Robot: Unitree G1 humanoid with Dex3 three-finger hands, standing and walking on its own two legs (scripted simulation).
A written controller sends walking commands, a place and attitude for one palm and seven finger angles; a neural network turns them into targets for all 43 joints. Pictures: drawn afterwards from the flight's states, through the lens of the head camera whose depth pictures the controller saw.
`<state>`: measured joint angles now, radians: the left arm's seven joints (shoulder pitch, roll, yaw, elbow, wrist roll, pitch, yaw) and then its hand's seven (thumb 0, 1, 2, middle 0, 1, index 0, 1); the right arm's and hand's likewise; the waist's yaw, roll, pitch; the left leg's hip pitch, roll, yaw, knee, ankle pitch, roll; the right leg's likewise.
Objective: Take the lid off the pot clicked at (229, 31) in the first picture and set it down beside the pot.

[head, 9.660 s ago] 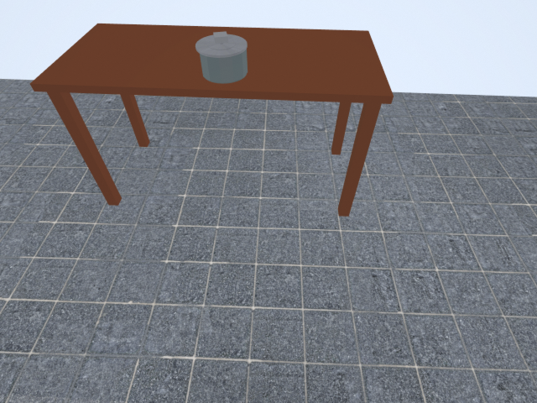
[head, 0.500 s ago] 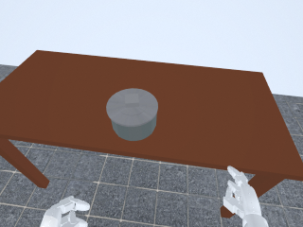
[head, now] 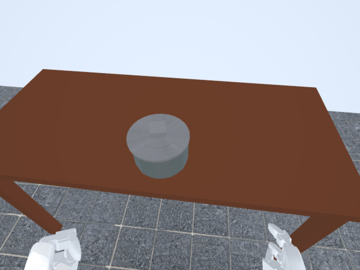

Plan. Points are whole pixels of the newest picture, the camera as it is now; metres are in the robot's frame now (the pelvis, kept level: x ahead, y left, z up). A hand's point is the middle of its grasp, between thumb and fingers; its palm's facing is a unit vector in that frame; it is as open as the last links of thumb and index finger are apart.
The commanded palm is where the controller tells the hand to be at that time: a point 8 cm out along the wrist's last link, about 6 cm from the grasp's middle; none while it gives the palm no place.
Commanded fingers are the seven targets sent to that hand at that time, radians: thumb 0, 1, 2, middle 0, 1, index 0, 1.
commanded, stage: raise the hand higher, near the body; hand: left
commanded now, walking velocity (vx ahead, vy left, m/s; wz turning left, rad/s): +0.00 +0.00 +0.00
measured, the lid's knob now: (157, 129) +0.46 +0.12 +0.04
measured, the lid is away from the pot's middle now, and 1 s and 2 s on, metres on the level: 0.00 0.00 0.00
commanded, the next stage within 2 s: reach forward and open the fingers in 0.50 s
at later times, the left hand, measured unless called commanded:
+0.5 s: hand (63, 225) +0.17 +0.23 +0.09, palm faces +0.31 -0.85 -0.42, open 3.1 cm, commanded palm +0.12 +0.26 +0.12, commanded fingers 0.00 0.90 0.90 -1.30 -1.50 -1.30 -1.50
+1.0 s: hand (55, 214) +0.19 +0.25 +0.09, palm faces -0.21 -0.08 -0.98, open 3.4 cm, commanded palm +0.18 +0.25 +0.15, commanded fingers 0.00 0.26 1.20 -1.06 -0.76 -1.06 -0.76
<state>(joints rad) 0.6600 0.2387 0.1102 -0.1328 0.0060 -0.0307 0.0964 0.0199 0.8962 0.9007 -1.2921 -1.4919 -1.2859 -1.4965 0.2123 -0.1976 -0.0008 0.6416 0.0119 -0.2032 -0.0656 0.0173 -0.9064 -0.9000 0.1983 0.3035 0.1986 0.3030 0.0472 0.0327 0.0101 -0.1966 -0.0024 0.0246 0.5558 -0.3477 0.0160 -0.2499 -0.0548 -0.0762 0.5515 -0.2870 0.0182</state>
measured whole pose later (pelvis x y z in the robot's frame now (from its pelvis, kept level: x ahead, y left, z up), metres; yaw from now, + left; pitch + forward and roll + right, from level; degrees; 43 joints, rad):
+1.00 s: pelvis -0.01 -0.01 +0.01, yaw -1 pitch +0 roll +0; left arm 0.41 0.60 0.07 -0.29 0.77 0.09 -0.12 0.01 0.53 1.06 -1.17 -1.09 -1.16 -1.09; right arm 0.10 -0.29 0.01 0.58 0.03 0.06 -0.03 0.02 -0.91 -0.90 0.20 0.30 0.20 0.30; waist 0.07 0.14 -0.02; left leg -0.19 0.01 0.03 0.47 -0.29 0.01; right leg -0.26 -0.04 -0.07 0.48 -0.23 0.00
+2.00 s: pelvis -0.02 +0.00 +0.01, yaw +0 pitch +1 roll +0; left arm -0.15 0.63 -0.09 -0.05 0.81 0.07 -0.31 0.00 -0.26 1.35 -0.84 -0.08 -0.83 -0.08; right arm 0.11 -0.28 0.03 0.58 0.04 0.08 0.00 0.01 -0.91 -0.90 0.20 0.30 0.20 0.30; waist 0.03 0.11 0.01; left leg -0.18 -0.02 0.03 0.40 -0.23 0.03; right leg -0.24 -0.07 -0.07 0.41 -0.18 0.02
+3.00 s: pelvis +0.00 -0.01 +0.01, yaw +0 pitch +4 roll +1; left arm -0.62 0.45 -0.26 0.46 0.85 0.26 -0.25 0.00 -0.27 1.36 -0.83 -0.08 -0.83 -0.08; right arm 0.14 -0.29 0.03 0.62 0.09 0.14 0.02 0.01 -0.91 -0.90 0.19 0.30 0.19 0.30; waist -0.01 0.10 -0.03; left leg -0.24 -0.01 0.03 0.44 -0.27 0.01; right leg -0.32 -0.06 -0.06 0.49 -0.24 0.01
